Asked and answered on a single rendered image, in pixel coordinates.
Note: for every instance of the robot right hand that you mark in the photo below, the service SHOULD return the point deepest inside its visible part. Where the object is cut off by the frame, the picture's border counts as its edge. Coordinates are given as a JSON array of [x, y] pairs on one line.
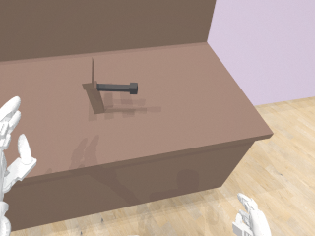
[[256, 223]]

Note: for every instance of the tap lever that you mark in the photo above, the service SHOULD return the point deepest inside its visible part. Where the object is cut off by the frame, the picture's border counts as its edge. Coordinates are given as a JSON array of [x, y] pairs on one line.
[[132, 88]]

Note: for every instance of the counter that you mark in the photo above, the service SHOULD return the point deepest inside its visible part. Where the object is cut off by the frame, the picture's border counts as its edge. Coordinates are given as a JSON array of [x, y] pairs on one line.
[[184, 132]]

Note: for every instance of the robot left forearm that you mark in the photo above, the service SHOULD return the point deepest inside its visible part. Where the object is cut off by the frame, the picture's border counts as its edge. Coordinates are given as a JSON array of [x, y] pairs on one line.
[[5, 225]]

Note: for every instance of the robot left hand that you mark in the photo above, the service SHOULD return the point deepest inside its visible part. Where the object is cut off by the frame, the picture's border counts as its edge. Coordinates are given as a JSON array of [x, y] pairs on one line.
[[22, 166]]

